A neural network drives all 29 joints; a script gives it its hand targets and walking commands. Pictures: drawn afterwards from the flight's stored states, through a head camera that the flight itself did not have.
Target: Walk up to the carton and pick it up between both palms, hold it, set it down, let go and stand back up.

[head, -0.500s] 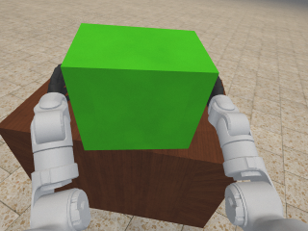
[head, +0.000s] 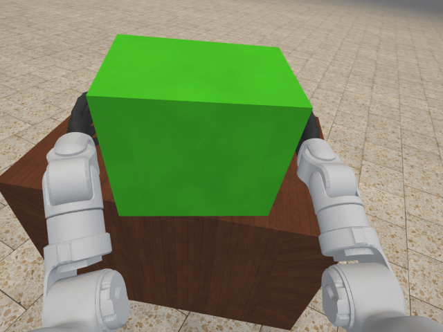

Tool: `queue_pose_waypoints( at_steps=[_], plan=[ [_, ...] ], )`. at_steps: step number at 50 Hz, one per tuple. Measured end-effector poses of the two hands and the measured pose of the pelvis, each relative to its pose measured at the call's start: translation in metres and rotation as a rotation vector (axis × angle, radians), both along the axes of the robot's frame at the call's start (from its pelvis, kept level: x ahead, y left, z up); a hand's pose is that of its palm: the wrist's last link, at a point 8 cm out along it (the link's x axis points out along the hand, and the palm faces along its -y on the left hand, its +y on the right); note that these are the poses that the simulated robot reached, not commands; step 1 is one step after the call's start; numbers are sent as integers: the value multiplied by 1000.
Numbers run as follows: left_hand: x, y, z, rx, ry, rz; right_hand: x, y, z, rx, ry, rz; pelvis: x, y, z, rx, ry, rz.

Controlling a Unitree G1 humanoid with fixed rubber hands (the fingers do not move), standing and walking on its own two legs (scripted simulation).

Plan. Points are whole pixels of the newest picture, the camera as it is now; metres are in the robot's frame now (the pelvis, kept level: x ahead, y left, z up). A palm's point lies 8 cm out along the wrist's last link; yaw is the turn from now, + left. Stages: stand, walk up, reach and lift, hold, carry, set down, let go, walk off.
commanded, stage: hold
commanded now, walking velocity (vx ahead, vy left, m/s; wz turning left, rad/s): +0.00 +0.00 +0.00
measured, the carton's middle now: (198, 132) +0.41 +0.01 +0.19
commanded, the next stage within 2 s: none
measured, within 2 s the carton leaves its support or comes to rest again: neither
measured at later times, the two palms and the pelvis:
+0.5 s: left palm (84, 135) +0.36 +0.20 +0.21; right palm (304, 139) +0.36 -0.18 +0.21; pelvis +0.00 +0.00 +0.00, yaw +0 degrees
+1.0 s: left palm (85, 141) +0.36 +0.20 +0.20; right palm (304, 144) +0.36 -0.18 +0.20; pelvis +0.00 +0.00 +0.00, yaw +0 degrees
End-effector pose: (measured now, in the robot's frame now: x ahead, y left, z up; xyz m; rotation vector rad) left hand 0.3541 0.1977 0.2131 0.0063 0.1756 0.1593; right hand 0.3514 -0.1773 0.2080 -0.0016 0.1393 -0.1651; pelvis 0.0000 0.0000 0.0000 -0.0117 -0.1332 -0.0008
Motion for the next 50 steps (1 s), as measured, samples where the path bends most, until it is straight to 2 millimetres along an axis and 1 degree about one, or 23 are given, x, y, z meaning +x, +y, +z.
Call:
queue_pose_waypoints(
  at_steps=[7, 14, 27, 38, 44, 50],
  plan=[
    [0, 1, -3, 5, 6, -1, 1, 0, -2, 20, 3, 0, -3, 1, 0, 1, 2, -1],
    [4, -2, -5, -3, 14, -2, 4, -2, -6, 13, 12, -3, -3, 1, 0, 1, 13, 1],
    [11, 1, -1, 2, 2, -5, 10, 1, -1, 8, 0, -3, 4, 2, 0, -4, 14, 4],
    [7, 0, -4, 9, -3, -7, 6, 0, -4, 11, -4, -4, 8, 5, 0, -8, 2, 1],
    [5, -1, -7, 3, 6, -8, 3, -2, -7, 13, 4, -2, 7, 6, 0, -6, -3, -6],
    [5, -2, -10, -2, 16, -3, 5, -2, -10, 10, 14, -3, 4, 4, 0, -3, 8, -7]
  ],
)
